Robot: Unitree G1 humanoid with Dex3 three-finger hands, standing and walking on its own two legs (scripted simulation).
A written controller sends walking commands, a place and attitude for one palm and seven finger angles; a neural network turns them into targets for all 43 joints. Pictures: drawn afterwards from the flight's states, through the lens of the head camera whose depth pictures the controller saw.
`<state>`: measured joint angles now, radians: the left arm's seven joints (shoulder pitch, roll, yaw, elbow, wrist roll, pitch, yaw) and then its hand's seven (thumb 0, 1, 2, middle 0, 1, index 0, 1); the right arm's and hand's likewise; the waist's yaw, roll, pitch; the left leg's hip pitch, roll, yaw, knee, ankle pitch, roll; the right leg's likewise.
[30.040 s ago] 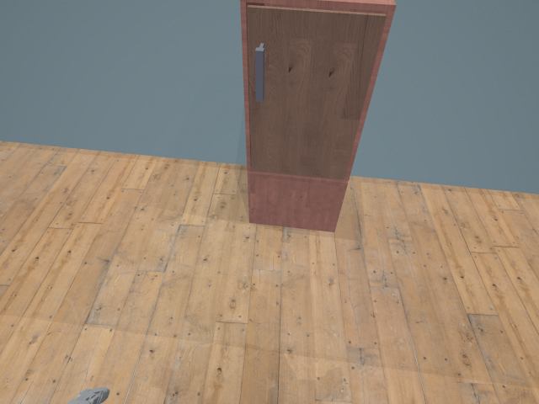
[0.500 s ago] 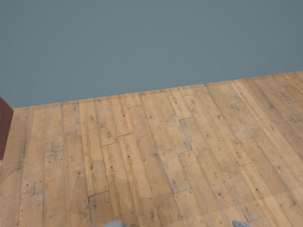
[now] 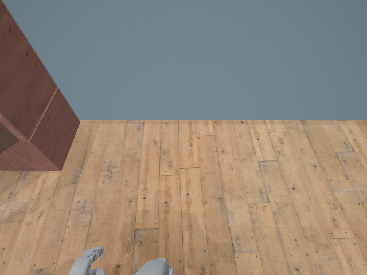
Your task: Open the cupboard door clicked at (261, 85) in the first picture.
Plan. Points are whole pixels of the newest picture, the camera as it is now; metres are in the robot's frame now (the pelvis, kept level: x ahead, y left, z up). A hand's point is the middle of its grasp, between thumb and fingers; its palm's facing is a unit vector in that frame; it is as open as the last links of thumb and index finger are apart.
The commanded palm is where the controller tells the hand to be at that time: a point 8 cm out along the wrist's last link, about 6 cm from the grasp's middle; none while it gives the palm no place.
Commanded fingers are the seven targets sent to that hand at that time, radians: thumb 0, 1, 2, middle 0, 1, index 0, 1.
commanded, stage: turn to face it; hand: left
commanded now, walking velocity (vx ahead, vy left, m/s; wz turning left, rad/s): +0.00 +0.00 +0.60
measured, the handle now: out of the picture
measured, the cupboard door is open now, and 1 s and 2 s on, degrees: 50 50 50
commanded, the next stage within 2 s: take the last steps up to it in 1.24 s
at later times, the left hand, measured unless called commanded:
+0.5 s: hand out of the picture +0.02 +0.27 -0.17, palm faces +0.34 -0.91 -0.23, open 7.3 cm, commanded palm none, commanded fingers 0.00 0.90 0.90 -0.20 -0.30 -0.20 -0.30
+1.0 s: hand out of the picture +0.01 +0.21 -0.15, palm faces +0.55 -0.80 -0.24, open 7.3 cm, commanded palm none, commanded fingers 0.00 0.90 0.90 -0.20 -0.30 -0.20 -0.30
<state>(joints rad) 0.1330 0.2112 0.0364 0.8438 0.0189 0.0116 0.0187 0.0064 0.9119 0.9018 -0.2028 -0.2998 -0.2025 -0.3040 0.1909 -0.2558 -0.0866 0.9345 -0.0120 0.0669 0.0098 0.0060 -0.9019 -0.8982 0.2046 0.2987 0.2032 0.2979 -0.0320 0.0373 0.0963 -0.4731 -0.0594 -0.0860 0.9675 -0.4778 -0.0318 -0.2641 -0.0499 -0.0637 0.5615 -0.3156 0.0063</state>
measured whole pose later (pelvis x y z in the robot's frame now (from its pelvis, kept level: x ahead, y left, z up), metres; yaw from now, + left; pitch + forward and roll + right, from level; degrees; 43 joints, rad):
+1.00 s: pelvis +0.05 +0.00 +0.01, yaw +36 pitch +0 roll +2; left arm 0.20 0.19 0.02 0.87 0.02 0.01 0.02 0.01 0.91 0.90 -0.20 -0.30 -0.20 -0.30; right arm 0.18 -0.26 -0.08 0.96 -0.01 0.08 0.02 0.01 -0.91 -0.90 0.20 0.30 0.20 0.30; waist -0.04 -0.01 0.10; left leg -0.48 0.01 0.01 1.07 -0.44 -0.07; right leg -0.17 -0.10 -0.13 0.49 -0.31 0.01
